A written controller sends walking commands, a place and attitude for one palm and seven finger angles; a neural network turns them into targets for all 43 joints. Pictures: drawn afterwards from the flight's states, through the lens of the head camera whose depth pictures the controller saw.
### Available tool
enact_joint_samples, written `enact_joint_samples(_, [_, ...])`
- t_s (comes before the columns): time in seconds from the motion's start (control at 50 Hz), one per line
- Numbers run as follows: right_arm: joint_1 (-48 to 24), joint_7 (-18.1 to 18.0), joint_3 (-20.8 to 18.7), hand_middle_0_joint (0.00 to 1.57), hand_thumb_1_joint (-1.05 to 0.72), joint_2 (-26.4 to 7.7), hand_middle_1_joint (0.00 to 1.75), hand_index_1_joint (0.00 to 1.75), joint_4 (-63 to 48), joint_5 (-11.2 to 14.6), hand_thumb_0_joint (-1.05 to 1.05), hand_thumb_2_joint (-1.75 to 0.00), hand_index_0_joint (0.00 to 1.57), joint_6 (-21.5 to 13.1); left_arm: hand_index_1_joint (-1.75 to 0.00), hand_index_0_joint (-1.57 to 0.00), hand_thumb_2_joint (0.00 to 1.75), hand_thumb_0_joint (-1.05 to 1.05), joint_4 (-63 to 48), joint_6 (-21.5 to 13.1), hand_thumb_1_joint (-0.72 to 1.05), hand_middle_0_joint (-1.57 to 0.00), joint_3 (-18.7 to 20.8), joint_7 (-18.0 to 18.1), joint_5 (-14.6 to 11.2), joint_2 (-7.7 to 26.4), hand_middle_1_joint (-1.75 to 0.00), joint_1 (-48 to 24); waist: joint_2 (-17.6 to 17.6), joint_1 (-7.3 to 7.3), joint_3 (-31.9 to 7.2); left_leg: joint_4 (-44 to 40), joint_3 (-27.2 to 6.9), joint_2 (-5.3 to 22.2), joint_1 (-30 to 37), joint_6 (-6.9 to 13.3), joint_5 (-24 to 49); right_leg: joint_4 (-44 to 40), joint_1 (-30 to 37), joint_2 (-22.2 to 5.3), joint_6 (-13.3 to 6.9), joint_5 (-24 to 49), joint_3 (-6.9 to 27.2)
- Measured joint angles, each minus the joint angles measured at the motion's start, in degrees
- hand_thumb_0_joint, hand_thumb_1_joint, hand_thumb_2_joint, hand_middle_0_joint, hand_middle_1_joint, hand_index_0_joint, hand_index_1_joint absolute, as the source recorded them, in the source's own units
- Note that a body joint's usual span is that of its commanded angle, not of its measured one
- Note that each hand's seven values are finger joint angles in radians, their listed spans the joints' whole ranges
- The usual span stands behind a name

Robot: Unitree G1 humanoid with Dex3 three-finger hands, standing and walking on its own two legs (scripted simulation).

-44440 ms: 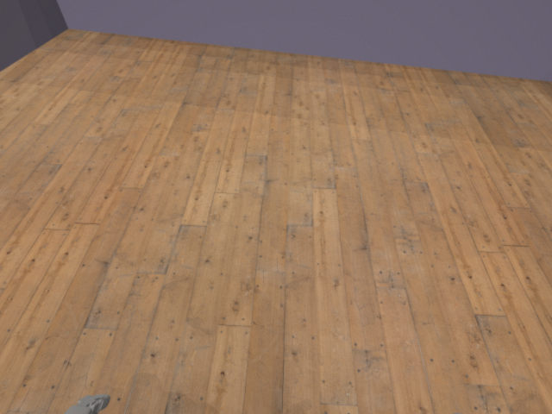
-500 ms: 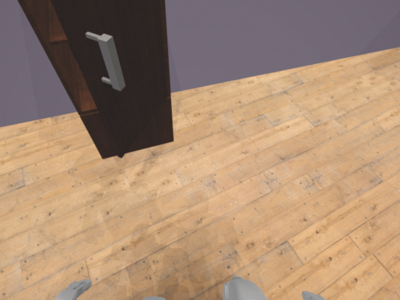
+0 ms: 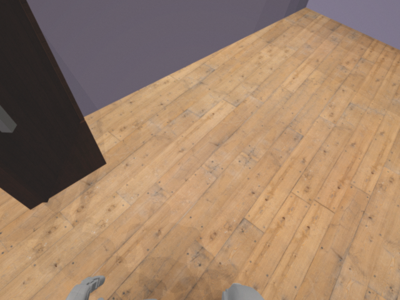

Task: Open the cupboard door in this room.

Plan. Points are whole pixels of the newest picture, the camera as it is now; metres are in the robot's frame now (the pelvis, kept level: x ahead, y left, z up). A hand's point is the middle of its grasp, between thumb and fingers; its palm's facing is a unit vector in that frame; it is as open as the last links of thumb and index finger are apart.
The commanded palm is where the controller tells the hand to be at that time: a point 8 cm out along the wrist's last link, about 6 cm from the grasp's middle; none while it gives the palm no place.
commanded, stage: walk to a spot facing it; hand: left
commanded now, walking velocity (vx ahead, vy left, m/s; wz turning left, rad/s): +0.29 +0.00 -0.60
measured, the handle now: out of the picture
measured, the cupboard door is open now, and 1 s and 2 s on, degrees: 47 47 47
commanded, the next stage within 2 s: turn to face it in 1.70 s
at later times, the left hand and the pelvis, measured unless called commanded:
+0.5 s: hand (130, 276) +0.18 +0.17 -0.18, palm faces -0.25 -0.95 -0.18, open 7.4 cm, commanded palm none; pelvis +0.13 -0.02 -0.01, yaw -19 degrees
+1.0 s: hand (212, 176) +0.46 -0.02 -0.16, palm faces -0.44 -0.88 -0.19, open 7.2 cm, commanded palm none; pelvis +0.30 -0.15 +0.01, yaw -27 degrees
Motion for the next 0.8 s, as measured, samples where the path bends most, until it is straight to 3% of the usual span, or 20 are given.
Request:
enact_joint_samples(0.1, [2.57, 0.85, -0.33, 0.21, -0.91, -0.48, 0.30, 0.30, 0.77, 0.23, 0.00, -0.90, 0.21, -0.06, -0.30, -0.20, 0.89, 0.01, -0.29, -1.58, 0.91, -0.20, -0.49, -1.02, 0.10, -0.29, -0.30, 1.35, 2.09, -0.58, -2.09, 2.22, 3.18, 3.51, 0.84, -1.92, -2.64, -19.30, 9.25, -0.56, -1.92, 1.98, -3.41])
enact_joint_samples(0.12, [2.64, 1.00, -0.58, 0.21, -0.91, -0.53, 0.30, 0.30, 1.08, 0.55, 0.00, -0.90, 0.21, 0.25, -0.30, -0.20, 0.89, 0.01, -0.25, -2.37, 0.91, -0.20, -0.38, -0.79, 0.23, -0.08, -0.30, 1.64, 1.70, -0.43, -2.33, 6.35, 3.37, 3.43, -0.46, -2.05, -7.23, -21.33, 9.46, -0.59, -2.81, 7.85, -2.68])
enact_joint_samples(0.16, [1.30, 1.21, -1.07, 0.21, -0.91, -1.02, 0.30, 0.30, 2.28, 0.94, 0.00, -0.90, 0.20, 1.52, -0.30, -0.20, 0.89, 0.00, 0.36, -3.46, 0.91, -0.20, -0.38, 0.07, -0.02, -0.54, -0.30, 1.98, 2.09, -0.42, -1.52, 17.98, -0.20, 1.83, -4.65, -1.73, -13.20, -19.43, 9.10, 0.05, -4.26, 11.40, -1.86])
enact_joint_samples(0.22, [-0.90, 1.77, -1.90, 0.21, -0.91, -1.40, 0.30, 0.30, 3.01, 0.99, 0.01, -0.90, 0.20, 1.89, -0.30, -0.20, 0.89, 0.00, 1.42, -4.20, 0.91, -0.20, -0.47, 1.20, 0.04, -1.47, -0.30, 4.36, 2.04, -0.20, -1.50, 26.81, -2.54, -0.45, -10.10, -1.86, -9.86, -22.63, 11.81, 0.90, -4.76, 10.48, -0.06])
enact_joint_samples(0.32, [-4.98, 2.40, -2.48, 0.20, -0.91, -0.51, 0.30, 0.30, 0.80, 1.10, 0.01, -0.90, 0.20, 0.44, -0.30, -0.20, 0.89, 0.00, 4.03, -5.20, 0.91, -0.20, -0.62, 1.37, 0.22, -2.06, -0.30, 8.46, 0.19, 0.85, -1.38, 18.96, -2.39, -2.40, -12.96, -2.21, -3.19, -29.44, 16.11, 1.35, -4.45, 12.63, 4.17])
enact_joint_samples(0.42, [-7.81, 2.30, -1.87, 0.20, -0.91, 0.50, 0.30, 0.30, -1.08, 1.27, 0.00, -0.90, 0.20, -1.76, -0.30, -0.21, 0.89, 0.00, 6.39, -4.77, 0.91, -0.20, -0.23, 1.11, 0.23, -2.12, -0.30, 11.46, -1.09, 2.27, -1.32, 3.65, -2.27, -4.28, -8.03, -1.46, 0.69, -27.90, 18.29, 1.83, -3.34, 9.31, 7.84])
enact_joint_samples(0.44, [-7.68, 2.11, -1.51, 0.20, -0.91, 0.13, 0.30, 0.30, -1.71, 1.12, 0.00, -0.90, 0.20, -2.63, -0.30, -0.21, 0.89, 0.01, 6.50, -4.56, 0.91, -0.20, -0.13, 1.04, 0.13, -2.37, -0.30, 12.40, -0.32, 2.45, -1.99, -0.47, -2.87, -3.92, -5.83, -0.60, -1.05, -24.95, 17.34, 2.67, -3.51, 7.21, 8.27])
enact_joint_samples(0.46, [-7.66, 1.74, -1.36, 0.21, -0.91, -0.18, 0.30, 0.30, -2.15, 0.67, 0.00, -0.90, 0.20, -3.60, -0.30, -0.21, 0.89, 0.01, 6.75, -4.24, 0.91, -0.20, -0.08, 0.94, -0.06, -2.56, -0.30, 12.74, 0.58, 2.19, -2.40, -1.28, -3.31, -3.33, -5.75, 0.34, 3.36, -18.38, 14.92, 3.26, -3.57, 3.49, 7.28])
enact_joint_samples(0.5, [-7.53, 1.00, -0.94, 0.21, -0.91, 0.84, 0.30, 0.30, -2.10, 0.17, 0.00, -0.90, 0.20, -4.28, -0.30, -0.20, 0.89, 0.01, 7.39, -3.50, 0.91, -0.20, 0.23, 0.66, 0.10, -1.68, -0.30, 11.40, -0.63, 2.06, -1.47, 2.42, -1.83, -3.26, -5.72, 1.68, 4.11, -3.00, 9.30, 2.09, -3.68, -0.29, 5.25])
enact_joint_samples(0.54, [-5.75, 0.83, -0.48, 0.21, -0.91, 1.92, 0.30, 0.30, -1.65, -0.07, 0.00, -0.90, 0.20, -4.38, -0.30, -0.20, 0.89, 0.01, 7.47, -3.23, 0.91, -0.20, 0.74, 0.38, 0.56, -0.86, -0.30, 9.28, -1.51, 1.91, -1.40, 1.67, -0.72, -3.11, -3.95, 1.88, 2.29, 7.73, 3.54, 0.51, -3.52, 2.01, 3.04])
enact_joint_samples(0.58, [-3.56, 0.63, -0.15, 0.21, -0.91, 2.72, 0.30, 0.30, -0.29, -0.05, 0.00, -0.90, 0.20, -4.26, -0.30, -0.20, 0.89, 0.01, 6.53, -3.20, 0.91, -0.20, 1.08, -0.09, 0.80, -0.48, -0.30, 6.84, -1.66, 1.95, -1.40, -1.71, 0.03, -2.85, -1.39, 1.36, 2.44, 10.95, -0.82, -1.35, -2.91, 6.00, 1.26])
enact_joint_samples(0.64, [-0.23, 0.68, 0.02, 0.21, -0.91, 3.18, 0.30, 0.30, 2.39, 0.05, 0.00, -0.90, 0.20, -3.95, -0.30, -0.20, 0.89, 0.01, 4.59, -3.44, 0.91, -0.20, 0.89, -0.64, 0.83, -0.73, -0.30, 3.72, -0.76, 1.68, -1.62, -6.62, 1.35, -2.08, 2.55, 0.79, 3.12, 4.82, -3.90, -3.45, -2.24, 9.92, -0.48])
enact_joint_samples(0.72, [3.85, 1.19, -0.38, 0.21, -0.91, 2.86, 0.30, 0.30, 5.21, -0.03, 0.00, -0.90, 0.20, -2.98, -0.30, -0.20, 0.89, 0.01, 2.87, -3.67, 0.91, -0.19, 0.35, -0.93, 0.74, -1.10, -0.30, 0.27, 0.74, -0.23, -1.77, -8.95, 3.27, -0.81, 6.79, -0.52, 1.23, -9.68, -2.43, -4.18, -2.12, 11.70, -2.21])
enact_joint_samples(0.76, [5.81, 1.35, -0.58, 0.21, -0.91, 2.51, 0.30, 0.30, 6.37, -0.04, 0.00, -0.90, 0.20, -2.40, -0.30, -0.20, 0.89, 0.01, 2.44, -4.00, 0.91, -0.19, 0.25, -0.93, 0.74, -0.97, -0.30, -1.17, 1.18, -1.33, -1.72, -7.41, 3.97, 0.04, 8.25, -1.60, -1.28, -15.90, 0.47, -3.61, -2.34, 12.52, -3.21])
enact_joint_samples(0.8, [8.19, 1.62, -0.68, 0.21, -0.91, 2.41, 0.30, 0.30, 7.39, 0.38, 0.00, -0.90, 0.20, -1.86, -0.30, -0.20, 0.89, 0.01, 1.71, -5.33, 0.91, -0.20, 0.01, -0.72, 0.81, -0.26, -0.30, -1.93, 0.30, -1.99, -2.33, -0.09, 4.65, 0.54, 6.83, -1.67, -5.91, -21.84, 4.36, -3.36, -4.27, 12.11, -2.31])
